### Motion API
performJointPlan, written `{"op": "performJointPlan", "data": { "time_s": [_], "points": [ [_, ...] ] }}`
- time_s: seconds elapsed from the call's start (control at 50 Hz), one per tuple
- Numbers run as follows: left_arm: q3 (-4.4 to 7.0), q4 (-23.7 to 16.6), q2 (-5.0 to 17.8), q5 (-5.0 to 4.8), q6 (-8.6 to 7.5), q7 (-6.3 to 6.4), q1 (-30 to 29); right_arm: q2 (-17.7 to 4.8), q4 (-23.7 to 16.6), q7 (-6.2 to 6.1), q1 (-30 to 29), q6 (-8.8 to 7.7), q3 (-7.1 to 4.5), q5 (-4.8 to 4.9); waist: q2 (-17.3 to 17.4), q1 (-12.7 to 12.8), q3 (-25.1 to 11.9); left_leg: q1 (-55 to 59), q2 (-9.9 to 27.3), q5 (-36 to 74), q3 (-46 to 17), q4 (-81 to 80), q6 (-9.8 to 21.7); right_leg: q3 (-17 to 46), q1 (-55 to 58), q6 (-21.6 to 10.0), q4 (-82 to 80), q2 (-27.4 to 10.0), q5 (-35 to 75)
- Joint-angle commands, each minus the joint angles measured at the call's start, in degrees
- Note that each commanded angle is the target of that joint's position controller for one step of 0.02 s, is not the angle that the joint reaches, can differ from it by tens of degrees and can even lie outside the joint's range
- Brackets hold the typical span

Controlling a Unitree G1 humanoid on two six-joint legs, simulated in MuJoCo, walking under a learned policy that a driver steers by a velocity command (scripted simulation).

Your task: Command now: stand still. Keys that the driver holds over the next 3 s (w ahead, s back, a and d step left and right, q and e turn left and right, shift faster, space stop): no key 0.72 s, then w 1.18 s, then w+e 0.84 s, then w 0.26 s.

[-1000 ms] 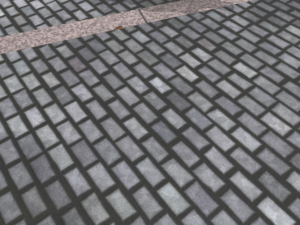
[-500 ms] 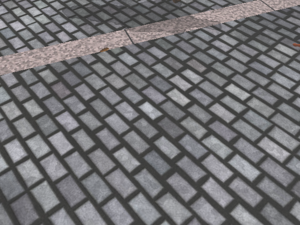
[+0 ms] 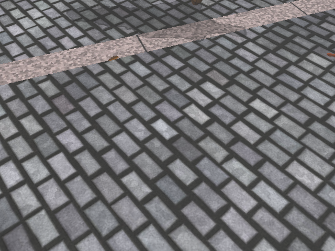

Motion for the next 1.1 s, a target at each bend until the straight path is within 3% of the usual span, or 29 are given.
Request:
{"op": "performJointPlan", "data": {
  "time_s": [0.02,0.38,0.72,0.76,0.8,0.82,0.86,0.9,0.94,0.96,0.98,1.0,1.02,1.04,1.08,1.1],
  "points": [
    [1.07,-0.75,5.85,0.03,-0.27,0.17,2.92,-5.93,-0.86,-0.33,0.28,-0.18,-1.0,0.03,-0.25,-0.09,-1.98,6.88,1.57,15.31,-1.36,-2.6,2.35,1.1,-4.91,-1.02,-5.88,-1.56,14.11],
    [0.43,2.47,4.52,0.13,-0.25,0.52,5.26,-5.06,3.77,-0.55,0.42,0.11,-0.47,-0.01,-0.13,-0.39,0.34,6.02,1.2,9.34,-0.97,-4.76,1.69,0.52,-5.72,-0.9,-8.27,-0.89,7.69],
    [-0.1,3.89,3.17,-0.01,-0.34,0.61,8.54,-4.07,5.46,-0.72,3.22,-0.02,0.27,0.06,-0.06,-0.45,1.23,5.05,1.06,7.68,-0.87,-5.26,1.56,0.27,-6.35,-1.01,-8.82,-0.54,6.3],
    [0.22,4.57,3.74,-0.44,-0.06,0.86,10.17,-3.91,6.14,-0.82,4.7,0.09,0.23,0.38,-1.11,-0.33,0.82,4.02,-1.21,-7.5,1.44,-3.41,1.92,0.29,-6.78,-2.33,-9.43,0.08,-8.05],
    [0.98,3.37,5.91,-0.98,-0.06,1.19,9.93,-4.4,5.32,-0.79,3.87,-0.48,-0.11,0.64,-3.21,0.3,5.12,-3.11,-2.4,-21.16,2.57,-0.02,2.93,4.9,-9.29,-5.5,-11.66,-2.71,-23.85],
    [1.37,3.27,6.94,-1.31,-0.5,1.15,11.45,-3.5,4.37,-0.5,2.42,-1.3,0.04,0.65,-4.96,1.18,6.8,-6.7,-2.32,-20.27,2.88,2.9,3.13,9.61,-8.74,-7.45,-13.9,-5.96,-27.56],
    [2.71,3.29,10.1,-1.86,-1.6,0.88,12.98,-1.38,2.92,0.63,0.65,-3.32,0.42,0.93,-10.95,1.9,8.4,-11.81,-1.21,-10.42,4.08,14.0,3.35,22.42,-6.23,-12.55,-19.94,-15.66,-29.77],
    [2.68,1.97,9.17,-1.64,-2.39,0.51,10.29,-1.23,2.12,1.58,1.04,-4.74,0.39,1.66,-10.2,0.18,9.95,-12.58,1.32,-12.67,2.34,14.67,5.29,23.81,-7.21,-13.28,-20.22,-17.76,-24.95],
    [2.41,0.38,8.1,-2.28,-2.43,-0.08,5.68,-1.4,4.47,1.88,8.02,-5.61,-0.08,2.11,-7.91,-4.05,8.64,1.49,-0.63,-9.03,4.88,0.49,6.15,14.7,-12.26,-9.26,-14.72,-12.14,-17.68],
    [2.36,-0.37,7.89,-2.26,-2.54,-0.26,4.73,-2.63,6.82,1.82,13.27,-5.63,-0.87,1.63,-5.38,-5.48,6.56,10.1,-2.05,-4.27,4.71,-2.01,5.36,9.99,-15.59,-7.54,-8.85,-8.3,-10.74],
    [1.77,-1.6,6.12,-1.81,-3.1,-0.53,2.59,-6.45,8.45,1.65,21.44,-5.78,-2.2,1.21,4.0,-8.5,3.18,18.77,5.79,-6.73,-8.25,-8.21,7.59,2.54,-21.5,-4.54,8.82,-3.03,0.05],
    [0.95,-3.96,2.5,-1.85,-4.23,-0.25,2.86,-13.74,8.92,2.21,29.06,-6.22,-3.74,1.44,19.47,-9.75,-1.42,26.91,18.94,-12.73,-34.46,-18.75,15.82,-2.75,-32.9,-1.88,28.0,3.86,-6.82],
    [1.3,-4.61,3.81,-2.77,-5.2,-0.38,1.3,-9.45,8.27,2.49,26.07,-7.24,-1.95,0.27,12.51,-7.34,-0.23,24.39,22.66,-15.68,-42.63,-20.95,17.93,4.83,-37.74,-3.04,40.08,1.71,-10.8],
    [1.37,-4.84,4.11,-3.54,-5.8,-0.98,0.9,-6.7,6.53,2.48,21.04,-7.88,-1.04,0.34,7.77,-4.94,3.25,22.33,21.72,-14.25,-36.44,-20.01,16.39,6.47,-41.63,-4.75,44.74,-1.21,-6.06],
    [2.04,-4.45,5.28,-2.51,-6.38,-1.4,0.19,-4.78,4.32,3.05,15.46,-7.9,0.04,0.33,3.17,-2.56,4.49,18.9,16.65,-5.53,-22.83,-20.9,12.73,4.99,-41.02,-5.99,41.05,-5.2,4.08],
    [2.7,-4.57,6.44,-2.0,-6.25,-1.61,-0.57,-3.23,4.17,3.06,15.41,-7.53,0.65,0.12,3.68,-2.11,4.3,17.48,14.0,0.92,-17.05,-21.37,10.98,3.99,-38.35,-5.77,37.72,-6.27,6.87]
  ]
}}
